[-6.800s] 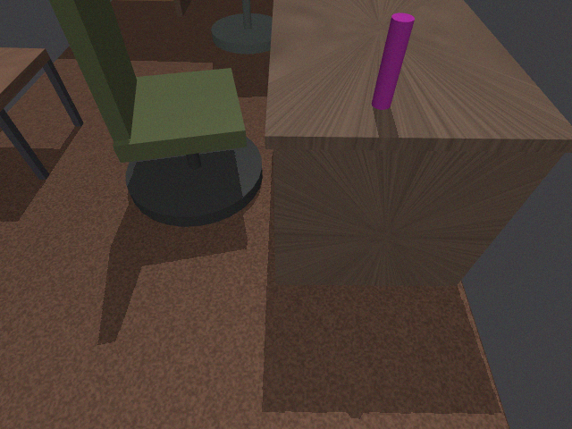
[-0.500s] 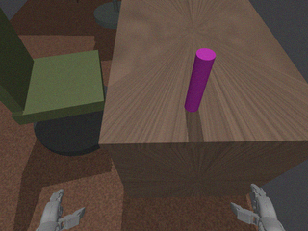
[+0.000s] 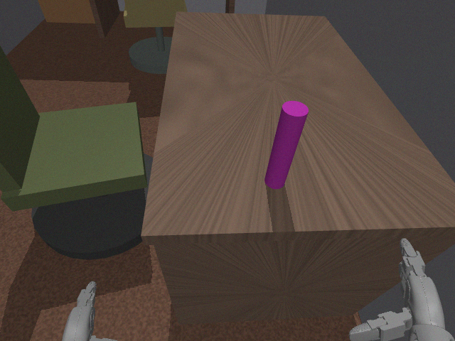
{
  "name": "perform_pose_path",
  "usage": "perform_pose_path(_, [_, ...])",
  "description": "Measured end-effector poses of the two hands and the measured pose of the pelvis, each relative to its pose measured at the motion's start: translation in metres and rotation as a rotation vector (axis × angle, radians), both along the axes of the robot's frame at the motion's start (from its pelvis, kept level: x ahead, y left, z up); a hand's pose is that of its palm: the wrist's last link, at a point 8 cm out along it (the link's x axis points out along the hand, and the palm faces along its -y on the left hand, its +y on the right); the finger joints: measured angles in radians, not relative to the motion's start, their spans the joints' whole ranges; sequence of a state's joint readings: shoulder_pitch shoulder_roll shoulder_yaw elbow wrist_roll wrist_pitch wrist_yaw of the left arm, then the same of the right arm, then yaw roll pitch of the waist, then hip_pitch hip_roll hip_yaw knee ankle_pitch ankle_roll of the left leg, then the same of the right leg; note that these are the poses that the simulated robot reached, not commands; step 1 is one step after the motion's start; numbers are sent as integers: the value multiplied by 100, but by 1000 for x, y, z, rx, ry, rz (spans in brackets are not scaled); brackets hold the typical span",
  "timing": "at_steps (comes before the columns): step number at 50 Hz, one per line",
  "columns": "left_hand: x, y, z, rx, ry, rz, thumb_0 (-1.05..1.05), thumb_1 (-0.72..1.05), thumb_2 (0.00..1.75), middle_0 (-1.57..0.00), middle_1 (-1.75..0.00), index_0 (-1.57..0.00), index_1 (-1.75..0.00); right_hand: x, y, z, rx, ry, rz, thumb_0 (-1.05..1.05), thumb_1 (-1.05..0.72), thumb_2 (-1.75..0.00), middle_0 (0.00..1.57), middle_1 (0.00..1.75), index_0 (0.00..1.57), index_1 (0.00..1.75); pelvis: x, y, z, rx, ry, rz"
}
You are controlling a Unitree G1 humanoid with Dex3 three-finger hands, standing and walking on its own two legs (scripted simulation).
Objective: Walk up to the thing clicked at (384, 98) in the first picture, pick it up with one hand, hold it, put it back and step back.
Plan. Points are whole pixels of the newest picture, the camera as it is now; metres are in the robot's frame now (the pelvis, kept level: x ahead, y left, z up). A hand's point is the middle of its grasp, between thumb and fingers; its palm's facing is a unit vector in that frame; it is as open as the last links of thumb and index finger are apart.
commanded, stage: rise first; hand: right
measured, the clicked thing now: (283, 149) +0.47 -0.13 +0.06
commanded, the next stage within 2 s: go down in 0.96 s
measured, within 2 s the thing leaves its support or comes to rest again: neither
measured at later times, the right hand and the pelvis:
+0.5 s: hand (405, 291) +0.17 -0.25 +0.08, palm faces +0.30 +0.87 -0.38, open 17.5 cm; pelvis -0.01 +0.00 +0.00, yaw +0 degrees
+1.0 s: hand (417, 285) +0.16 -0.24 +0.11, palm faces +0.31 +0.87 -0.39, open 17.5 cm; pelvis -0.03 +0.00 +0.00, yaw +0 degrees
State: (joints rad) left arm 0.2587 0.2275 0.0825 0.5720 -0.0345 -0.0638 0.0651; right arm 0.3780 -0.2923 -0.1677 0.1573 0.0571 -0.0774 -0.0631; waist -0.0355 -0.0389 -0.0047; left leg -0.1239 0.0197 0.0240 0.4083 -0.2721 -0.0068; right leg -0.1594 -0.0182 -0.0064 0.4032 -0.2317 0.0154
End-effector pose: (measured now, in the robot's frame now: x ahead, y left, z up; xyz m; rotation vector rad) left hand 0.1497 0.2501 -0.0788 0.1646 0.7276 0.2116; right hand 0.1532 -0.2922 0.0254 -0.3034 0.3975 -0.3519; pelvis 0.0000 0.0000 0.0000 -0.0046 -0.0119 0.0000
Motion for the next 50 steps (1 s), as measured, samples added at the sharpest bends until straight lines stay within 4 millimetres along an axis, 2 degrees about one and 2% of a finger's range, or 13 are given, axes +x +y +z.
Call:
perform_pose_path(7, [-11,11,-7,3,49,25,-1,-52,6,-6,-6,-6,-6,-5,2,22,-29,-70,19,-1,55,-4,5,6,6,6,-1,2,0,-1,-16,-1])
perform_pose_path(20, [-11,13,-1,3,5,26,-1,-55,6,-6,-6,-5,-7,-15,4,62,-104,-221,64,-1,56,-3,5,6,6,5,-9,3,0,-1,-34,-6])
perform_pose_path(35, [-24,8,-5,-15,1,29,-1,-55,7,-6,-6,-6,-7,-26,7,89,-152,-339,103,-1,54,-4,5,6,6,5,-21,2,0,-1,-49,-8])
perform_pose_path(50, [-28,5,-4,-21,-18,23,-2,-55,8,-6,-7,-6,-7,-25,10,107,-180,-426,140,-1,55,-4,5,6,6,6,-26,1,0,0,-53,-6])
